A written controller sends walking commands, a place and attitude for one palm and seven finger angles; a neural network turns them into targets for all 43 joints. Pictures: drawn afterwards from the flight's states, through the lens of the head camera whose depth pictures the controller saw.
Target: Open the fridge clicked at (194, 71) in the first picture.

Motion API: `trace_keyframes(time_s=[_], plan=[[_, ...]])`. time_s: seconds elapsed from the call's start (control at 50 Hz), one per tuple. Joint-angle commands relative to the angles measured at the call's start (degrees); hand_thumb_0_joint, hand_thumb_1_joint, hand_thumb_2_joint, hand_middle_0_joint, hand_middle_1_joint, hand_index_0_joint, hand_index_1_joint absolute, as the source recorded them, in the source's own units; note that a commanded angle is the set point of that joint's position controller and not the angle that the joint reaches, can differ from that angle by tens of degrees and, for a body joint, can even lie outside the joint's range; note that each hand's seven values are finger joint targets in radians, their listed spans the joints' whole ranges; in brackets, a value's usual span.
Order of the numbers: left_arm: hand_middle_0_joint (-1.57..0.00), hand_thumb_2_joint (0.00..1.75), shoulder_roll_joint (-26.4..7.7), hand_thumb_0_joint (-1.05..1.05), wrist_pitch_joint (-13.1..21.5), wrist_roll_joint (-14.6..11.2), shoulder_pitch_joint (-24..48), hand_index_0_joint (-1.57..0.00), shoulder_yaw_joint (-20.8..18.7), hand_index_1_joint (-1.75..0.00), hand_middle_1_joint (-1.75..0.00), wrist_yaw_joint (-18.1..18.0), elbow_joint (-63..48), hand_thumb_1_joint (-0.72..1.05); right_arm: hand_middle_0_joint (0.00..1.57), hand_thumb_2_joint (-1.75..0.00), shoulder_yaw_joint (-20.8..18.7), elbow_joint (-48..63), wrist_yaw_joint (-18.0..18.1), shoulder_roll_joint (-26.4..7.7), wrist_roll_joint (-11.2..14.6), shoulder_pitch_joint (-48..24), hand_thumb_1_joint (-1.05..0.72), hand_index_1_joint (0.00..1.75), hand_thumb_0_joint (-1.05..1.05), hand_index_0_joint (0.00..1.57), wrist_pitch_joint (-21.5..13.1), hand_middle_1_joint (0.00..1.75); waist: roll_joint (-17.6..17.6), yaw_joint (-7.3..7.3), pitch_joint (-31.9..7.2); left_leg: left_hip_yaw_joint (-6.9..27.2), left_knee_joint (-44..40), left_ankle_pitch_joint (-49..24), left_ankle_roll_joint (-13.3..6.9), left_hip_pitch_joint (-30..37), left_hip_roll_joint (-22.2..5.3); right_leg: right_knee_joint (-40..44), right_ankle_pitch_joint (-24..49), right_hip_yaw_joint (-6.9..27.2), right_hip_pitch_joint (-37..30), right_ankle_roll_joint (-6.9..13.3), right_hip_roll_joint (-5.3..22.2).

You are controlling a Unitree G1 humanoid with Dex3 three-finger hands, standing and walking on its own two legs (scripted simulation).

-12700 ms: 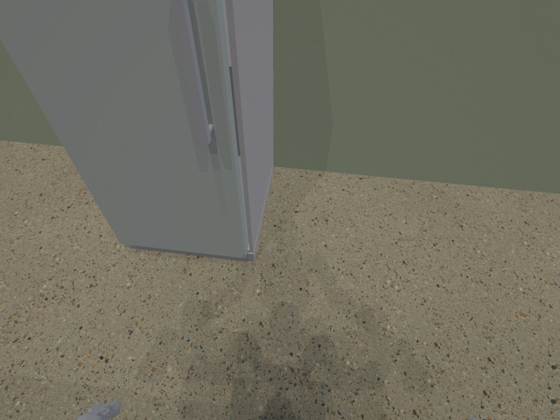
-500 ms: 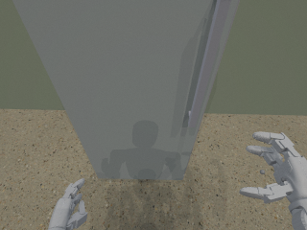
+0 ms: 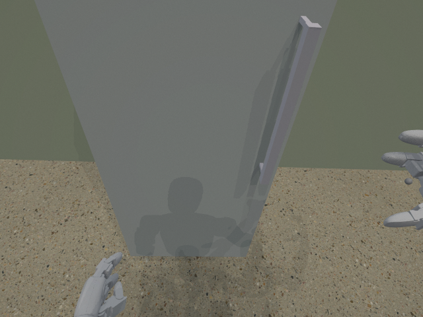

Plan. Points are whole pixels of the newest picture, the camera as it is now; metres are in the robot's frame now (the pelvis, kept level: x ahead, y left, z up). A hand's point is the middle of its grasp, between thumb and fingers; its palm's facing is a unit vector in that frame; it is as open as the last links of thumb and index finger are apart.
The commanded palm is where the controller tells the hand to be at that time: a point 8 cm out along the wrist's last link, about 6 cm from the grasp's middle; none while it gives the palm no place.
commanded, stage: raise the hand to about handle height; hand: right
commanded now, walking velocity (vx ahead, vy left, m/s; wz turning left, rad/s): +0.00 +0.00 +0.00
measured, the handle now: (280, 116) +0.51 -0.15 +0.14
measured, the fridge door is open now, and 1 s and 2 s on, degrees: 0 0 0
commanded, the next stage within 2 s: move the hooked fingers beside the handle in 0.46 s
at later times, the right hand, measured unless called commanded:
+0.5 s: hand (394, 193) +0.27 -0.27 +0.17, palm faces +0.07 +0.99 -0.09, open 14.0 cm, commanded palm +0.23 -0.32 +0.17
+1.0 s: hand (374, 173) +0.31 -0.26 +0.17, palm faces +0.05 +1.00 -0.04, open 14.0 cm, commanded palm +0.28 -0.30 +0.17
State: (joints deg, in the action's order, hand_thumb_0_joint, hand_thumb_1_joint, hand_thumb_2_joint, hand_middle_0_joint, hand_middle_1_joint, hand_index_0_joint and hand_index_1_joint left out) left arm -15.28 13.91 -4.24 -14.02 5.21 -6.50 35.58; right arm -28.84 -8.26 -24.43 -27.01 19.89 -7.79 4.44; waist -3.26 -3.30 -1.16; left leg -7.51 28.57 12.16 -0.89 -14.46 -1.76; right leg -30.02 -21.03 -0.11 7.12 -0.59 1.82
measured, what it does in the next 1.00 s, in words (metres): stands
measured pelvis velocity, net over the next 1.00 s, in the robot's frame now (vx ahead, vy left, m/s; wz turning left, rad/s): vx -0.01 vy -0.01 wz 0.02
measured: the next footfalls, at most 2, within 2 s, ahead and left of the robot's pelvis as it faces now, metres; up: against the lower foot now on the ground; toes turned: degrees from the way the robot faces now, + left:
none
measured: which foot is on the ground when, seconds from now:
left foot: down 0.00-1.00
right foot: down 0.00-1.00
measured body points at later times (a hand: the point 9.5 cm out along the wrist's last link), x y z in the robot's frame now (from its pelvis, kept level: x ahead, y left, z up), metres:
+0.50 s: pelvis -0.01 +0.00 +0.00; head -0.03 +0.02 +0.45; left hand +0.17 +0.23 -0.07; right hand +0.26 -0.33 +0.18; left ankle +0.04 +0.11 -0.73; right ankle -0.05 -0.12 -0.73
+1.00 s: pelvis -0.01 -0.01 +0.00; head -0.02 +0.01 +0.45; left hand +0.16 +0.23 -0.07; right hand +0.30 -0.32 +0.18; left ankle +0.04 +0.11 -0.73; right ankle -0.05 -0.12 -0.73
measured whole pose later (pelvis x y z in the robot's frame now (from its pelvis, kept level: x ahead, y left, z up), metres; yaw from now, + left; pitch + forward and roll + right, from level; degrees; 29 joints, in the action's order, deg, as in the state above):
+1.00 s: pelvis -0.01 -0.01 +0.00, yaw +1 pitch -2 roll +0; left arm -15.4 12.9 -4.1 -14.2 4.8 -6.7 35.0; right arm -23.7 -14.6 -22.2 -24.4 16.6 -14.5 5.8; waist -2.3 -2.3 -0.2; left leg -6.1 27.3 10.3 -0.5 -15.3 -2.3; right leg -28.4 -19.4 -1.4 7.3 -0.1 1.0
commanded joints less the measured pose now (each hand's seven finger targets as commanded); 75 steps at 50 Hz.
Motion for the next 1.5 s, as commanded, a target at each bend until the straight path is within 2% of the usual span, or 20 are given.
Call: trace_keyframes(time_s=[0.0, 0.1, 0.18, 0.26, 0.34, 0.42, 0.48, 0.52, 0.64, 0.78, 0.86, 0.98, 1.06, 1.1, 1.18, 1.26, 1.3, 1.36, 1.44, 1.48], plan=[[-0.20, 0.90, -8.1, 0.00, 2.3, -0.7, 6.2, -0.20, -3.6, -0.30, -0.30, 0.0, -9.8, 0.90, 0.30, -0.30, 0.1, 0.6, -2.7, -11.3, 0.2, -11.3, 0.50, 1.20, 0.00, 0.30, 3.4, 1.20, 1.3, 1.24, -3.2, 5.5, -3.3, -7.4, -0.3, 8.0, -0.6, 5.1, 13.8, 0.7, 9.2, 1.5, -1.5], [-0.20, 0.90, -7.6, 0.00, 2.1, -0.2, 8.1, -0.20, -3.9, -0.30, -0.30, 1.1, -12.9, 0.90, 0.30, -0.30, -5.0, 13.8, -2.4, -16.2, 1.1, -12.4, 0.50, 1.20, 0.00, 0.30, 0.9, 1.20, 2.5, -0.38, -14.1, 5.7, -1.7, -9.2, 0.0, 13.5, -0.4, 4.1, 16.7, 0.6, 7.1, 1.7, -2.0], [-0.20, 0.90, -7.1, 0.00, 2.9, 0.6, 7.2, -0.20, -3.8, -0.30, -0.30, 1.0, -12.0, 0.90, 0.30, -0.30, -10.5, 17.1, 1.4, -20.0, 1.8, -12.1, 0.50, 1.20, 0.00, 0.30, -3.9, 1.20, 1.1, -1.27, -12.4, 5.3, -2.6, -7.7, -0.1, 13.7, 0.3, 5.2, 16.3, 0.4, 7.5, 1.6, -1.9], [-0.20, 0.90, -6.8, 0.00, 3.3, -0.1, 6.9, -0.20, -3.6, -0.30, -0.30, 0.2, -10.5, 0.90, 0.30, -0.30, -5.2, 12.8, 2.9, -14.9, -0.4, -15.0, 0.50, 1.20, 0.00, 0.30, -2.9, 1.20, -6.7, 0.62, -4.5, 4.9, -4.1, -3.8, -0.6, 8.0, 0.3, 6.9, 12.2, -0.1, 7.0, 1.3, -1.9], [-0.20, 0.90, -7.4, 0.00, 3.3, -0.4, 6.4, -0.20, -3.7, -0.30, -0.30, -0.6, -10.9, 0.90, 0.30, -0.30, -0.2, 11.2, 1.2, -12.4, -1.6, -17.0, 0.50, 1.20, 0.00, 0.30, 0.0, 1.20, -2.5, 1.73, -5.0, 5.1, -4.8, -1.4, -0.1, 8.0, 0.3, 7.1, 10.1, 0.3, 6.6, 1.7, -1.8], [-0.20, 0.90, -7.6, 0.00, 3.3, -0.2, 6.7, -0.20, -3.6, -0.30, -0.30, -0.6, -11.2, 0.90, 0.30, -0.30, -1.9, 11.8, -0.6, -14.1, -0.6, -15.7, 0.50, 1.20, 0.00, 0.30, -0.2, 1.20, 1.6, 1.05, -8.4, 5.1, -4.1, -3.0, 0.0, 10.2, 0.5, 6.5, 11.6, 1.0, 6.2, 1.9, -1.8], [-0.20, 0.90, -7.5, 0.00, 3.3, 0.4, 6.8, -0.20, -3.5, -0.30, -0.30, -0.1, -11.3, 0.90, 0.30, -0.30, -6.2, 12.4, -0.4, -17.6, 0.4, -13.6, 0.50, 1.20, 0.00, 0.30, -1.3, 1.20, 1.1, -0.34, -9.9, 4.9, -3.5, -5.9, -0.3, 12.1, 0.7, 6.3, 14.0, 1.0, 6.4, 1.6, -2.0], [-0.20, 0.90, -7.2, 0.00, 3.2, 0.2, 7.0, -0.20, -3.3, -0.30, -0.30, 0.1, -11.0, 0.90, 0.30, -0.30, -6.1, 11.4, -0.2, -16.3, 0.8, -13.5, 0.50, 1.20, 0.00, 0.30, -1.4, 1.20, -0.3, -0.12, -8.3, 4.8, -3.7, -6.3, -0.3, 11.1, 0.6, 6.7, 13.9, 0.8, 6.9, 1.5, -2.1], [-0.20, 0.90, -7.2, 0.00, 3.0, 0.0, 6.6, -0.20, -3.4, -0.30, -0.30, 0.1, -10.5, 0.90, 0.30, -0.30, -1.6, 10.7, 0.4, -12.9, -0.3, -17.4, 0.50, 1.20, 0.00, 0.30, -0.4, 1.20, -2.5, 1.31, -6.0, 4.5, -3.9, -6.9, -0.4, 8.5, 0.7, 6.9, 13.7, 0.5, 6.2, 1.3, -1.9], [-0.20, 0.90, -7.3, 0.00, 2.7, 0.3, 6.1, -0.20, -3.6, -0.30, -0.30, -0.5, -10.2, 0.90, 0.30, -0.30, -0.9, 10.5, 0.7, -14.2, -1.1, -22.5, 0.50, 1.20, 0.00, 0.30, -1.7, 1.20, -0.3, 1.66, -9.5, 4.7, -3.5, -8.0, -0.4, 10.3, 0.8, 6.5, 15.0, 0.7, 5.2, 1.4, -1.8], [-0.20, 0.90, -6.9, 0.00, 2.7, 0.2, 6.0, -0.20, -3.4, -0.30, -0.30, -0.7, -10.1, 0.90, 0.30, -0.30, 0.2, 8.7, 1.6, -12.8, -1.6, -25.0, 0.50, 1.20, 0.00, 0.30, -2.7, 1.20, -2.6, 1.62, -9.8, 3.9, -3.1, -8.1, -0.6, 9.4, 0.8, 7.2, 15.2, 1.0, 4.9, 1.0, -2.0], [-0.20, 0.90, -7.4, 0.00, 2.0, 0.3, 5.2, -0.20, -3.8, -0.30, -0.30, -0.3, -9.8, 0.90, 0.30, -0.30, 1.1, 3.8, 2.7, -12.2, -2.5, -24.9, 0.50, 1.20, 0.00, 0.30, -1.2, 1.20, -0.1, 1.21, -9.8, 3.9, -2.7, -10.9, -0.8, 10.2, 0.6, 7.0, 17.3, 0.6, 5.9, 1.1, -1.7], [-0.20, 0.90, -6.9, 0.00, 1.5, 0.4, 5.5, -0.20, -3.8, -0.30, -0.30, 0.2, -10.6, 0.90, 0.30, -0.30, 1.9, 6.2, 3.3, -10.9, -2.8, -25.9, 0.50, 1.20, 0.00, 0.30, -1.2, 1.20, -1.9, 0.81, -12.8, 3.7, -1.8, -14.7, -0.9, 11.0, 0.5, 6.9, 20.9, 0.4, 4.7, 0.7, -1.9], [-0.20, 0.90, -7.1, 0.00, 1.1, 0.4, 5.3, -0.20, -3.8, -0.30, -0.30, 0.3, -10.4, 0.90, 0.30, -0.30, 1.8, 4.6, 3.9, -10.7, -2.8, -25.7, 0.50, 1.20, 0.00, 0.30, -1.2, 1.20, 1.4, 0.94, -12.1, 3.8, -1.9, -14.6, -0.8, 11.2, 0.7, 6.9, 20.3, 0.3, 5.8, 0.9, -1.7], [-0.20, 0.90, -7.3, 0.00, 0.5, 0.5, 5.0, -0.20, -4.1, -0.30, -0.30, 0.2, -10.0, 0.90, 0.30, -0.30, -0.3, 4.2, 5.2, -13.2, -3.3, -27.5, 0.50, 1.20, 0.00, 0.30, -1.8, 1.20, 1.7, 0.70, -12.8, 4.1, -2.1, -13.8, -0.8, 11.6, 0.7, 7.1, 19.4, -0.1, 6.0, 1.1, -1.7], [-0.20, 0.90, -7.0, 0.00, 0.0, 0.3, 4.6, -0.20, -3.9, -0.30, -0.30, -0.1, -9.6, 0.90, 0.30, -0.30, 3.3, 2.8, 5.5, -10.6, -4.4, -32.7, 0.50, 1.20, 0.00, 0.30, -2.0, 1.20, -1.7, 2.21, -12.1, 4.3, -2.2, -14.0, -0.8, 9.9, 0.5, 6.9, 18.9, -0.5, 5.5, 1.0, -1.9], [-0.20, 0.90, -7.3, 0.00, -0.2, 0.2, 4.1, -0.20, -4.1, -0.30, -0.30, -0.3, -9.3, 0.90, 0.30, -0.30, 3.9, 0.9, 5.4, -10.7, -4.4, -34.6, 0.50, 1.20, 0.00, 0.30, -2.1, 1.20, 0.9, 2.88, -12.1, 4.7, -2.6, -13.3, -0.5, 9.9, 0.5, 6.8, 17.6, -0.5, 5.7, 1.4, -1.8], [-0.20, 0.90, -7.7, 0.00, -0.7, 0.0, 3.3, -0.20, -4.0, -0.30, -0.30, -0.9, -8.4, 0.90, 0.30, -0.30, 4.7, -3.3, 4.9, -11.3, -4.8, -38.9, 0.50, 1.20, 0.00, 0.30, -2.4, 1.20, 0.8, 3.86, -11.1, 4.9, -3.0, -10.8, -0.4, 8.5, 0.5, 6.8, 14.9, -0.5, 6.8, 1.6, -1.9], [-0.20, 0.90, -7.7, 0.00, -1.1, 0.1, 2.8, -0.20, -4.0, -0.30, -0.30, -0.9, -8.6, 0.90, 0.30, -0.30, 4.0, -6.1, 4.9, -13.0, -5.1, -41.4, 0.50, 1.20, 0.00, 0.30, -3.6, 1.20, -0.2, 3.27, -14.4, 5.2, -2.2, -12.0, -0.6, 10.1, 0.2, 6.2, 15.8, -0.4, 7.1, 1.5, -2.1], [-0.20, 0.90, -7.6, 0.00, -1.1, 0.1, 2.4, -0.20, -4.1, -0.30, -0.30, -0.8, -8.4, 0.90, 0.30, -0.30, 6.1, -6.6, 5.1, -11.5, -5.3, -43.9, 0.50, 1.20, 0.00, 0.30, -4.5, 1.20, 0.0, 3.86, -15.1, 5.2, -1.9, -13.0, -0.7, 9.8, 0.3, 5.9, 16.8, -0.4, 6.4, 1.5, -2.0]])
